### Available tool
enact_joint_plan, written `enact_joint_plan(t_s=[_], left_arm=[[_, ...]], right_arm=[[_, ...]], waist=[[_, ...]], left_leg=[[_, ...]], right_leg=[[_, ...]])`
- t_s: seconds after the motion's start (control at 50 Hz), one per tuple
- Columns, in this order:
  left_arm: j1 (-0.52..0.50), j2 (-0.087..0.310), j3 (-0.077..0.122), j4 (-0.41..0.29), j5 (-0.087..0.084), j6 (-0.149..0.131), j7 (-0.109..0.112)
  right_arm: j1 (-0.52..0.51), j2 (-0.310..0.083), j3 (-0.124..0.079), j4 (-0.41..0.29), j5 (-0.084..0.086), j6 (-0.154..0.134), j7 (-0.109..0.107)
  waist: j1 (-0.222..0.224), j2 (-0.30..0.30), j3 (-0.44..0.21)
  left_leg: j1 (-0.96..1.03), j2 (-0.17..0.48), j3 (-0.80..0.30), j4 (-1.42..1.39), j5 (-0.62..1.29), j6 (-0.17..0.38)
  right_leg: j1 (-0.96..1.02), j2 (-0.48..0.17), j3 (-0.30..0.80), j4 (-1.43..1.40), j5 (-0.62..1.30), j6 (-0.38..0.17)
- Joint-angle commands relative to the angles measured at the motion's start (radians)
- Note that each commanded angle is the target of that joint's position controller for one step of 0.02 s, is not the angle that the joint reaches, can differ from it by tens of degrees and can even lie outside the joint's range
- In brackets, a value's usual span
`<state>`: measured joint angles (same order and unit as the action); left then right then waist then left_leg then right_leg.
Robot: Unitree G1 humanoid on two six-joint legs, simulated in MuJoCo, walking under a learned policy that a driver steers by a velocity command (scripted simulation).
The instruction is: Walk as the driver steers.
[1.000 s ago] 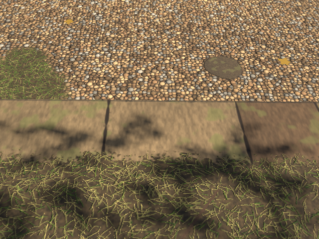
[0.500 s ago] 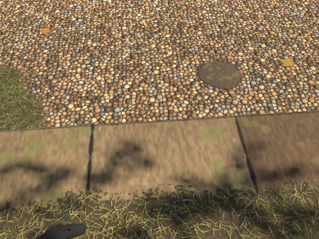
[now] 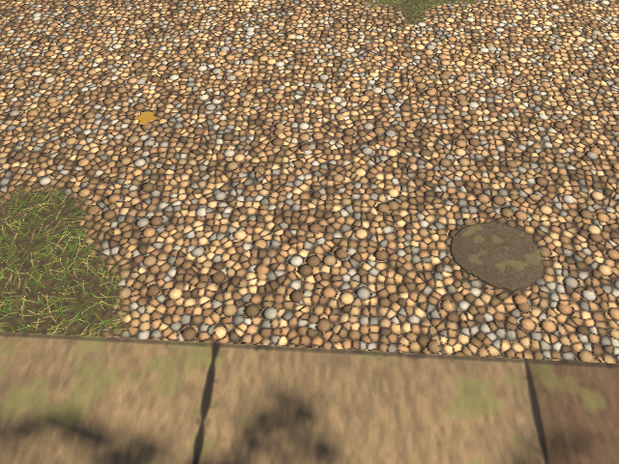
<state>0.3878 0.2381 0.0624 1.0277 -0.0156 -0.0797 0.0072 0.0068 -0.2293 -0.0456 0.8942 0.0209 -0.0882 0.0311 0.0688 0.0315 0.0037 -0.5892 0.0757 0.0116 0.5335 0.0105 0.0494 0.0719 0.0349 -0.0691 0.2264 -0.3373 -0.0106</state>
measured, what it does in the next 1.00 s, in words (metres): walks ahead: left foot, then right foot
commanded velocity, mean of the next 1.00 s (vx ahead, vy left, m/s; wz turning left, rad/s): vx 0.22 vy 0.00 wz -0.07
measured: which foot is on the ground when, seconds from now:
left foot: up 0.00-0.02, down 0.04-0.56, up 0.58-0.82, down 0.84-1.00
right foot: down 0.00-0.06, up 0.08-0.52, down 0.54-1.00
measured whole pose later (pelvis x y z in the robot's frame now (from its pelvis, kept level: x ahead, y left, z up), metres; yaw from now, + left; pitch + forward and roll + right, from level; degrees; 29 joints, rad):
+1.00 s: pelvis +0.34 +0.02 +0.00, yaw -4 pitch +0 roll +0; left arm 0.13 0.21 0.04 0.99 0.01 -0.01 0.03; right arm 0.25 -0.21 -0.04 1.08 -0.01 -0.02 -0.03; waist 0.00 -0.02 0.01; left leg -0.23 0.04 0.01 0.53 -0.30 -0.02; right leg -0.32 0.00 -0.03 0.48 -0.15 -0.02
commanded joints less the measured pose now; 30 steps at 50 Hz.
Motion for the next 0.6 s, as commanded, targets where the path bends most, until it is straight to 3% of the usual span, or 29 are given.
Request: enact_joint_plan(t_s=[0.02,0.04,0.06,0.08,0.1,0.12,0.14,0.16,0.18,0.22,0.26,0.3,0.34,0.38,0.46,0.5,0.52,0.54,0.56,0.58,0.6], left_arm=[[-0.018,0.175,0.038,-0.032,-0.004,0.009,0.007],[-0.027,0.148,0.027,-0.040,0.000,0.013,0.007],[-0.006,0.111,0.009,-0.066,0.021,0.012,0.007],[0.113,-0.026,-0.027,-0.062,0.011,-0.014,-0.007],[0.032,0.088,-0.003,-0.060,-0.015,-0.037,-0.010],[-0.064,0.135,0.009,-0.092,-0.033,-0.051,-0.012],[-0.112,0.135,0.010,-0.102,-0.028,-0.053,-0.003],[-0.133,0.128,0.019,-0.103,-0.012,-0.046,0.004],[-0.110,0.112,0.021,-0.101,-0.008,-0.032,0.004],[-0.077,0.072,0.019,-0.091,-0.011,-0.008,0.005],[-0.111,0.071,0.022,-0.102,-0.007,0.008,0.009],[-0.148,0.062,0.021,-0.118,0.001,0.012,0.009],[-0.200,0.042,0.012,-0.137,0.006,0.010,0.001],[-0.278,0.026,0.002,-0.159,0.014,0.010,-0.007],[-0.324,0.054,0.001,-0.180,0.017,0.012,-0.020],[-0.279,0.082,0.011,-0.172,0.023,0.005,-0.025],[-0.211,0.111,0.023,-0.147,0.029,0.000,-0.023],[-0.142,0.185,0.044,-0.129,0.039,-0.003,-0.015],[-0.090,0.214,0.041,-0.122,0.057,0.006,-0.005],[-0.059,0.119,0.015,-0.104,0.040,0.015,-0.004],[-0.107,0.097,0.002,-0.114,0.025,0.018,-0.012]], right_arm=[[0.045,-0.137,-0.041,-0.044,0.001,-0.023,0.007],[0.224,-0.188,-0.068,0.014,-0.002,-0.024,0.001],[0.412,-0.274,-0.090,0.050,-0.014,-0.020,-0.010],[0.448,-0.310,-0.093,0.070,-0.017,-0.017,-0.001],[0.419,-0.212,-0.065,0.060,-0.009,-0.021,0.001],[0.331,-0.168,-0.053,0.041,-0.007,-0.025,-0.002],[0.244,-0.145,-0.042,0.019,-0.014,-0.026,-0.002],[0.196,-0.117,-0.035,0.014,-0.024,-0.028,0.001],[0.184,-0.094,-0.026,0.019,-0.035,-0.030,0.003],[0.205,-0.097,-0.027,0.036,-0.031,-0.032,0.000],[0.221,-0.130,-0.033,0.047,-0.039,-0.036,-0.014],[0.230,-0.135,-0.033,0.056,-0.047,-0.030,-0.030],[0.216,-0.133,-0.028,0.053,-0.044,-0.022,-0.042],[0.246,-0.138,-0.024,0.067,-0.036,-0.015,-0.048],[0.272,-0.155,-0.027,0.098,-0.019,0.011,-0.051],[0.248,-0.165,-0.033,0.101,-0.007,0.026,-0.055],[0.246,-0.163,-0.033,0.102,-0.004,0.031,-0.056],[0.284,-0.152,-0.029,0.098,-0.021,0.026,-0.056],[0.396,-0.060,-0.001,0.108,-0.040,0.014,-0.046],[0.394,-0.038,0.010,0.124,-0.032,0.020,-0.039],[0.346,-0.100,-0.008,0.114,-0.010,0.032,-0.035]], waist=[[-0.107,-0.125,-0.007],[-0.183,-0.107,-0.115],[-0.226,0.036,-0.275],[-0.146,0.297,-0.386],[-0.181,0.179,-0.334],[-0.168,0.133,-0.205],[-0.133,0.035,-0.135],[-0.105,0.012,-0.082],[-0.072,0.035,-0.071],[-0.050,0.044,-0.049],[-0.042,0.023,-0.005],[-0.043,0.019,0.002],[-0.050,0.031,-0.001],[-0.081,0.031,-0.008],[-0.095,0.044,-0.016],[-0.057,0.046,-0.033],[-0.022,0.024,-0.066],[-0.018,-0.047,-0.147],[-0.063,-0.195,-0.283],[-0.037,-0.264,-0.380],[-0.042,-0.195,-0.339]], left_leg=[[0.147,-0.053,0.044,-0.041,-0.087,0.047],[0.394,-0.066,0.048,-0.032,-0.072,0.078],[0.710,0.144,-0.205,-0.016,-0.074,0.147],[0.997,0.330,-0.693,-0.171,-0.287,0.299],[0.963,0.296,-0.709,-0.231,-0.377,0.252],[0.838,0.268,-0.553,-0.240,-0.319,0.206],[0.685,0.237,-0.436,-0.263,-0.203,0.186],[0.559,0.204,-0.354,-0.292,-0.123,0.178],[0.489,0.178,-0.300,-0.320,-0.089,0.170],[0.436,0.160,-0.225,-0.369,-0.056,0.178],[0.408,0.163,-0.136,-0.373,0.203,0.178],[0.409,0.145,-0.035,-0.353,0.396,0.158],[0.381,0.100,0.055,-0.346,0.432,0.126],[0.395,0.089,0.079,-0.337,0.435,0.116],[0.537,0.142,0.043,-0.248,0.452,0.121],[0.576,0.147,0.026,-0.147,0.468,0.100],[0.577,0.107,0.037,-0.052,0.468,0.067],[0.504,0.039,0.070,0.096,0.325,0.016],[0.250,-0.058,0.083,0.350,-0.124,-0.047],[0.176,-0.101,-0.004,0.531,-0.676,-0.086],[0.150,-0.058,-0.078,0.588,-0.729,-0.086]], right_leg=[[0.001,-0.282,0.096,0.146,0.715,-0.137],[-0.075,-0.224,0.054,0.355,0.778,-0.108],[-0.302,-0.154,0.004,0.702,0.468,-0.068],[-0.687,0.036,0.076,1.008,-0.209,-0.016],[-0.799,-0.015,0.202,1.120,-0.231,-0.040],[-0.857,-0.066,0.178,1.125,-0.138,-0.060],[-0.814,-0.123,0.149,1.081,-0.038,-0.061],[-0.768,-0.155,0.142,1.022,0.022,-0.058],[-0.705,-0.181,0.150,0.987,0.059,-0.059],[-0.677,-0.194,0.142,0.930,0.080,-0.050],[-0.709,-0.186,0.137,0.866,0.127,-0.025],[-0.721,-0.161,0.141,0.754,0.212,-0.006],[-0.649,-0.140,0.105,0.585,0.334,-0.008],[-0.591,-0.116,0.063,0.463,0.423,-0.010],[-0.587,-0.090,0.061,0.354,0.354,-0.029],[-0.527,-0.067,0.051,0.283,0.319,-0.058],[-0.422,-0.043,0.037,0.195,0.432,-0.078],[-0.239,-0.123,0.117,0.231,0.869,-0.114],[0.079,-0.324,0.332,0.309,1.215,-0.272],[0.124,-0.435,0.471,0.259,1.234,-0.379],[0.030,-0.395,0.436,0.225,1.003,-0.350]])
